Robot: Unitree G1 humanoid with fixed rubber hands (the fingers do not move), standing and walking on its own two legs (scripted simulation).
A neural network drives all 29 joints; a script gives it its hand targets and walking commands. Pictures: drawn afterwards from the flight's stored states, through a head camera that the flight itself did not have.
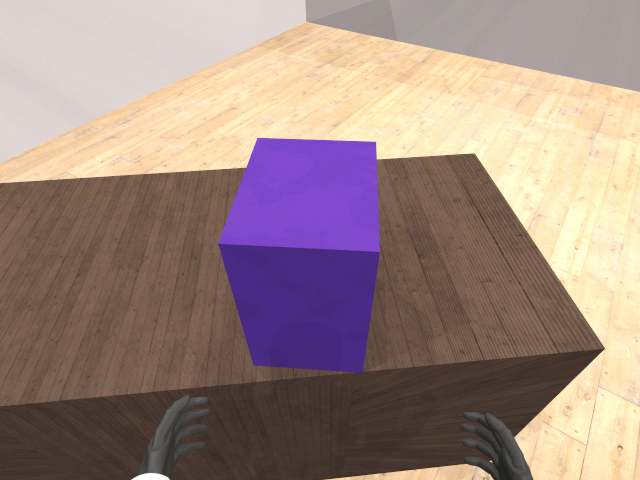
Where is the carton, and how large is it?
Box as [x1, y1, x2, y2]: [218, 138, 379, 372]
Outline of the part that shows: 257,138 218,243 253,364 362,372 379,254 375,142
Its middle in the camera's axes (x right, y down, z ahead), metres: -0.02 +0.02 +0.61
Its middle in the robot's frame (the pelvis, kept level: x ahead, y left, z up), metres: +0.45 +0.04 +0.02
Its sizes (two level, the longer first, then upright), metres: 0.227 0.181 0.290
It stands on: a pedestal, 0.65 m high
